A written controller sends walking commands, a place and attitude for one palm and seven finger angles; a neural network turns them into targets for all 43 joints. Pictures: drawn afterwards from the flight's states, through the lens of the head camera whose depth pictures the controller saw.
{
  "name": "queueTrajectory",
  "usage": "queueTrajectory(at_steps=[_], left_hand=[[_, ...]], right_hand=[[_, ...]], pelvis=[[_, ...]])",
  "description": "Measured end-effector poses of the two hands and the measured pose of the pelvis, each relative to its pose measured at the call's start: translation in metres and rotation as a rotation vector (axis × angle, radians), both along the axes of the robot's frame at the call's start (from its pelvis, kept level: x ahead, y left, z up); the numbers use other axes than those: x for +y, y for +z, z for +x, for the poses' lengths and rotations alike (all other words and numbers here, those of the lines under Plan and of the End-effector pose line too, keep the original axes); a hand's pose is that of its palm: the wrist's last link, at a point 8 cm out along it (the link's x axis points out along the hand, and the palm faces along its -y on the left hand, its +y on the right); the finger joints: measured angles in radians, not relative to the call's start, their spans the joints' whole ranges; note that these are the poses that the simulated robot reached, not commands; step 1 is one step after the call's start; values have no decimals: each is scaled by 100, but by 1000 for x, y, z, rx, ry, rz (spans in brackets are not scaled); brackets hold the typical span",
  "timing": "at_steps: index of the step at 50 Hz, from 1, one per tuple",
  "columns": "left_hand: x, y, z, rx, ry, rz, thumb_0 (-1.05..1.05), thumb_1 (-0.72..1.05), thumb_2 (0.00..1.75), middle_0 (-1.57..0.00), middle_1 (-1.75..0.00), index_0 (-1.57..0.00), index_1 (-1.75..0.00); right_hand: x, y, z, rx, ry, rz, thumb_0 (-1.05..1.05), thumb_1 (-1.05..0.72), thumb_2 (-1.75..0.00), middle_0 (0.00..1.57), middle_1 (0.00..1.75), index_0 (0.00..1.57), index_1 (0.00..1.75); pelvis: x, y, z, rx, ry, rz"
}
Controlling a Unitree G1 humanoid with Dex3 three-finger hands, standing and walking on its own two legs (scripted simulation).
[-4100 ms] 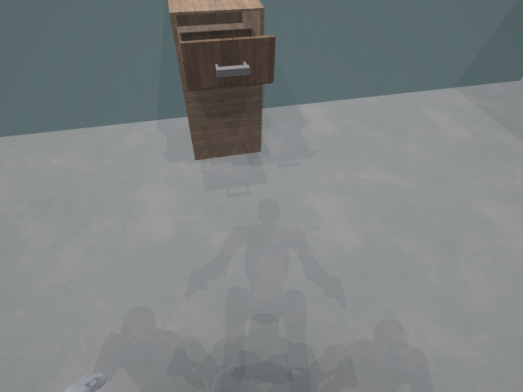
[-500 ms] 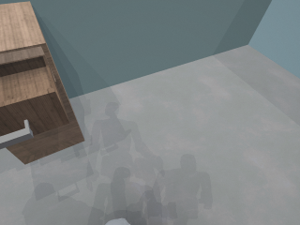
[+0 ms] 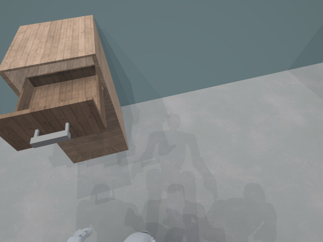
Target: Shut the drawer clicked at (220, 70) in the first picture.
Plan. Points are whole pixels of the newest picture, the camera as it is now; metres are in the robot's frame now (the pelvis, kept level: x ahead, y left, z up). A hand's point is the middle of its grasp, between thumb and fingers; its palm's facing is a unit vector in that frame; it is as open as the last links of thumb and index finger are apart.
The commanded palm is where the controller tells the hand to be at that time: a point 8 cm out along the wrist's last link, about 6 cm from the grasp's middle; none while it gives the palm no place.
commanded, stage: turn to face it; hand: left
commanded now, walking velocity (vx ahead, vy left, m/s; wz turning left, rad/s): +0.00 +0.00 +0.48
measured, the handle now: (51, 133) +0.49 +0.42 -0.08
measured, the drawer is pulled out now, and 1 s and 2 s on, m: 0.28 0.28 0.28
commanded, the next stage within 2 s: take the last steps up to it in 0.30 s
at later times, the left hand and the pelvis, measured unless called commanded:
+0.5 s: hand out of the picture -0.07 +0.26 -0.18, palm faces +0.27 -0.93 -0.24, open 7.4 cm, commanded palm none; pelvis -0.02 +0.05 +0.00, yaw +12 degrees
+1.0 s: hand out of the picture +0.02 +0.22 -0.16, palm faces +0.32 -0.92 -0.22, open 7.3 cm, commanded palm none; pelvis +0.05 +0.04 +0.01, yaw +16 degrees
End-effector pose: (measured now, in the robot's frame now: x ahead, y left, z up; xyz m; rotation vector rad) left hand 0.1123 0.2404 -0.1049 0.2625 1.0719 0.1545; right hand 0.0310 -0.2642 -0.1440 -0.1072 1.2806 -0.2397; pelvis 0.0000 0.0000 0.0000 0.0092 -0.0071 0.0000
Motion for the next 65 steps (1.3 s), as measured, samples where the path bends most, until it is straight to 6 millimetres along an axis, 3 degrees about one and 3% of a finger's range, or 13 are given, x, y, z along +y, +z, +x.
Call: queueTrajectory(at_steps=[5, 10, 18, 22, 26, 31, 41, 45, 48, 54, 60, 65], left_hand=[[-5, 0, -35, 36, 78, -13, 1, 90, 89, -20, -30, -20, -30], [-1, -10, -81, 102, 164, -38, 1, 90, 89, -20, -30, -20, -30], [36, -44, -173, 270, 320, -83, 1, 90, 89, -21, -30, -20, -30], [54, -48, -198, 333, 367, -87, 1, 90, 89, -20, -30, -20, -29], [63, -41, -197, 307, 373, -101, 1, 91, 89, -20, -30, -19, -29], [65, -31, -177, 236, 350, -109, 1, 91, 89, -20, -30, -19, -29], [47, -21, -98, 86, 276, -86, 1, 90, 89, -20, -30, -19, -29], [33, -22, -90, 50, 313, -87, 0, 90, 89, -20, -30, -20, -29], [29, -19, -105, 98, 365, -88, 0, 92, 89, -20, -30, -20, -30], [21, -21, -137, 261, 414, -137, 0, 92, 89, -20, -30, -20, -30], [26, -30, -153, 369, 482, -211, 0, 91, 89, -20, -30, -20, -30], [52, -52, -152, 456, 520, -264, 1, 90, 89, -20, -30, -20, -30]], right_hand=[[-9, 8, 21, -1, 83, -3, 1, -91, -90, 20, 29, 20, 30], [1, 11, 50, 2, 180, -18, 1, -91, -90, 19, 29, 20, 30], [61, 18, 114, -123, 350, -53, 1, -91, -90, 19, 29, 20, 30], [90, 32, 121, -171, 398, -57, 1, -91, -90, 20, 29, 20, 30], [107, 39, 113, -176, 405, -48, 1, -91, -89, 20, 30, 20, 30], [112, 33, 86, -140, 378, -12, 1, -91, -89, 20, 30, 20, 30], [71, -4, 7, 110, 262, 17, 0, -92, -89, 20, 30, 20, 30], [62, -12, -1, 209, 272, 31, 1, -92, -89, 20, 30, 20, 30], [65, -4, 17, 203, 280, 39, 1, -92, -90, 20, 29, 20, 30], [88, 8, 75, 120, 298, 42, 1, -92, -90, 19, 29, 20, 30], [137, 12, 147, 57, 384, 35, 1, -92, -90, 19, 29, 20, 30], [187, 8, 213, -56, 441, -6, 1, -93, -90, 19, 29, 20, 30]], pelvis=[[-7, 6, -1, -10, 71, 19], [-3, 5, -5, -9, 127, 25], [30, -10, -14, 1, 189, -13], [40, -5, -19, -13, 195, -16], [49, 4, -20, -22, 210, -32], [54, 9, -18, -29, 225, -28], [43, -1, 9, -33, 244, 17], [39, -4, 24, -48, 275, -3], [40, 3, 37, -47, 278, 2], [54, 12, 62, -32, 294, -4], [89, 8, 89, -16, 313, -26], [131, -10, 116, -10, 312, -38]])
